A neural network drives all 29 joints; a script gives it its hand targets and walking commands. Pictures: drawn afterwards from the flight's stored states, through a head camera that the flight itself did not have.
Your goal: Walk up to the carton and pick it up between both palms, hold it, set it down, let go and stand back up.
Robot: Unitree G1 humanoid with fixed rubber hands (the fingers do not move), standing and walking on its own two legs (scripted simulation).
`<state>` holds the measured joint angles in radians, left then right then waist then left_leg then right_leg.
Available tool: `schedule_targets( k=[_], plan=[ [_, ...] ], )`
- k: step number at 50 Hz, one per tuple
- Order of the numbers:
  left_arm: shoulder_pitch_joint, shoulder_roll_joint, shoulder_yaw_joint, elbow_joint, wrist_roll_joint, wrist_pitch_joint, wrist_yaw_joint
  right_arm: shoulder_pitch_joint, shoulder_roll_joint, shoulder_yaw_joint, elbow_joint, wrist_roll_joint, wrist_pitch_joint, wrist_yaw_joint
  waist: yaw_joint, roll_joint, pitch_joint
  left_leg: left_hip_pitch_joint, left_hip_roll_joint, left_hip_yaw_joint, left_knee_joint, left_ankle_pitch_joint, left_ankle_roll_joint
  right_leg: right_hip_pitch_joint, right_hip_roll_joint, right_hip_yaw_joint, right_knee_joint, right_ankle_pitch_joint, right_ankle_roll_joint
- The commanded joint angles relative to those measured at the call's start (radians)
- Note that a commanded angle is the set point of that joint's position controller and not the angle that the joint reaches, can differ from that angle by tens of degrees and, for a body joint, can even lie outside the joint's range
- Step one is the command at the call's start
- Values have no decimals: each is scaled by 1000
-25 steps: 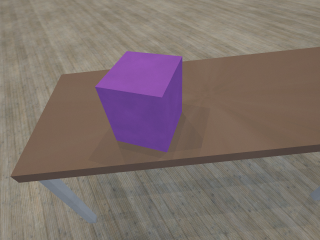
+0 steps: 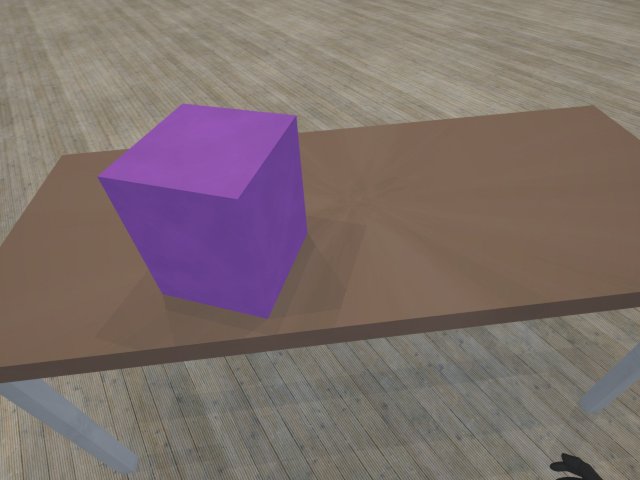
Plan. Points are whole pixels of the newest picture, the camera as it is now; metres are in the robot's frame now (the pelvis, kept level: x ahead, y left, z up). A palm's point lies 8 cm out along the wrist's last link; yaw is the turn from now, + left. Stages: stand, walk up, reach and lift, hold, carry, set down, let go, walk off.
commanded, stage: walk up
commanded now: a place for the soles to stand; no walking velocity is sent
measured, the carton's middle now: (224, 210) +0.53 +0.16 +0.07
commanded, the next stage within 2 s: none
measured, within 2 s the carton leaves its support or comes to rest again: neither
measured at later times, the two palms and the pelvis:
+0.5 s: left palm out of the picture +0.12 +0.35 -0.05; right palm (543, 431) +0.22 -0.27 -0.06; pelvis +0.09 +0.04 +0.02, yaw +2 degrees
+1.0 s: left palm out of the picture +0.12 +0.36 -0.06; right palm (523, 428) +0.22 -0.26 -0.07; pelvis +0.10 +0.04 +0.02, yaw +3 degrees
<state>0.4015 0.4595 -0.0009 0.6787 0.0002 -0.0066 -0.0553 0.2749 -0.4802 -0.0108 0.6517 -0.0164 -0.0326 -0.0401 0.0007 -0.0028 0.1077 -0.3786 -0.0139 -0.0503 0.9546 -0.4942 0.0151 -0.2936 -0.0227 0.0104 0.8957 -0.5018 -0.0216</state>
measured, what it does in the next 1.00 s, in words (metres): walks ahead: left foot, then right foot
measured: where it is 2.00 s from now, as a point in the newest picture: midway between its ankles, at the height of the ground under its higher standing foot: outside the picture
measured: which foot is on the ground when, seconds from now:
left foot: up 0.00-0.50, down 0.52-0.98, up 1.00-1.00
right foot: down 0.00-0.52, up 0.54-0.88, down 0.90-1.00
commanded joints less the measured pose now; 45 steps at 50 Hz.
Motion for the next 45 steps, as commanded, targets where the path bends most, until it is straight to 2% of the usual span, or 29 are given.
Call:
schedule_targets(
  k=[1,2,3,5,6,7,8,10,13,15,16,18,20,22,23,24,25,26,27,28,30,31,33,34,36,39,42,44,45],
  plan=[
    [-68,345,159,-50,13,-75,58,17,-221,-95,-5,-1,-4,26,11,-34,200,-482,-65,-214,355,83,18,-18,-405,857,-892,-478,-59],
    [-57,314,153,-44,17,-83,63,7,-236,-103,15,9,-11,30,18,26,197,-436,-43,-199,335,158,17,20,-366,718,-818,-273,-7],
    [-55,293,146,-47,23,-85,63,15,-224,-98,13,25,-14,32,13,10,164,-406,-30,-178,280,194,17,84,-296,529,-700,3,13],
    [10,228,134,-27,6,-93,64,89,-167,-88,31,31,1,45,1,-77,128,-354,-52,-152,199,260,22,198,-201,256,-565,497,88],
    [44,214,135,-29,9,-93,64,74,-163,-90,17,33,8,49,8,-88,66,-293,-68,-114,171,260,17,230,-168,179,-534,658,75],
    [80,204,139,-31,3,-89,65,62,-152,-86,4,30,16,51,20,-114,13,-309,-75,-97,172,248,19,329,-165,160,-504,774,88],
    [122,183,129,-32,1,-86,68,47,-142,-80,-6,31,22,51,33,-112,-11,-290,-86,-92,166,256,19,348,-166,127,-506,809,91],
    [153,194,140,-39,1,-79,75,-15,-132,-73,-27,28,28,56,68,-113,-35,-329,-81,-83,90,247,21,441,-170,131,-493,777,59],
    [163,201,142,-30,1,-69,78,-74,-132,-68,-57,21,30,64,90,-118,-8,-386,-72,-48,12,205,12,489,-181,138,-497,737,7],
    [166,205,134,-24,1,-65,77,-109,-126,-63,-72,22,24,66,96,-104,10,-371,-61,-56,-75,196,6,466,-197,135,-500,715,-46],
    [140,219,139,-36,1,-66,77,-97,-127,-65,-71,21,20,67,80,-98,-8,-370,-50,-65,-103,188,11,494,-212,143,-494,711,-61],
    [113,212,136,-24,1,-62,74,-102,-118,-62,-69,11,14,70,80,-117,4,-322,-42,-6,-194,195,19,455,-190,97,-476,717,-56],
    [85,215,128,-28,1,-57,75,-123,-99,-57,-74,4,8,72,78,-115,-9,-266,-19,59,-278,186,34,450,-204,92,-427,749,-86],
    [-9,219,114,-42,-2,-53,74,-42,-95,-59,-37,-2,-7,67,32,-125,-35,-81,-21,105,-425,307,45,342,-179,11,-331,780,-93],
    [-42,209,112,-54,-5,-49,72,91,-108,-74,-1,-3,-15,62,-32,-63,-125,119,-29,97,-503,442,64,297,-153,-17,-178,759,-75],
    [-8,164,85,-47,-14,-51,74,155,-135,-90,28,-8,-19,51,-59,-12,-179,300,-44,28,-495,539,96,166,-97,-38,-28,670,-40],
    [30,110,69,-46,-20,-51,77,188,-163,-108,26,-12,-20,36,-72,112,-234,451,58,-156,-451,623,134,-30,-46,-44,103,407,-5],
    [58,75,61,-44,-20,-41,78,171,-208,-116,15,-14,-17,28,-24,216,-215,464,220,-462,-441,606,196,-195,41,-26,197,-90,13],
    [46,134,75,-27,-16,-16,86,122,-211,-109,-4,-1,-10,20,-9,125,-142,266,268,-569,-525,418,249,-169,26,38,235,-123,-11],
    [52,183,84,-10,-20,-6,85,52,-217,-104,-19,18,-4,18,0,125,-95,164,302,-605,-593,311,301,-148,13,44,279,-135,-11],
    [60,184,87,21,0,7,76,-46,-181,-95,-37,7,0,23,47,145,39,-17,224,-523,-658,46,215,-121,-29,56,200,-70,-22],
    [37,180,92,28,2,9,70,-39,-168,-90,-40,1,-3,20,41,126,51,-37,182,-484,-653,77,185,-122,-38,51,150,-45,-27],
    [3,167,97,35,4,15,62,14,-171,-97,-24,5,-9,20,17,127,4,-42,162,-458,-638,145,154,-101,-32,55,111,-20,-22],
    [-19,155,97,33,4,20,64,18,-178,-104,-19,-2,-4,20,-2,170,-34,-7,162,-458,-633,119,168,-95,-21,34,51,-32,-11],
    [-36,166,105,37,14,26,68,2,-180,-109,-26,-7,5,20,-4,141,-43,-19,166,-494,-629,11,180,-95,-15,34,34,-24,-4],
    [-27,164,106,40,16,29,70,-21,-177,-112,-46,-14,16,21,-10,160,0,-72,175,-518,-653,-58,178,-102,-9,22,14,11,-8],
    [17,158,113,43,13,18,68,-42,-182,-123,-57,-27,27,29,1,183,-45,-86,140,-467,-622,-77,169,-19,9,4,-94,-3,-17],
    [69,147,112,60,16,6,69,-68,-176,-115,-68,-18,35,33,20,187,-58,-142,113,-399,-567,-30,143,90,23,-26,-210,104,-22],
    [65,144,110,62,22,1,72,-67,-152,-110,-66,-13,41,34,30,154,-56,-174,97,-380,-542,-41,119,139,32,-34,-274,172,-28]
  ],
)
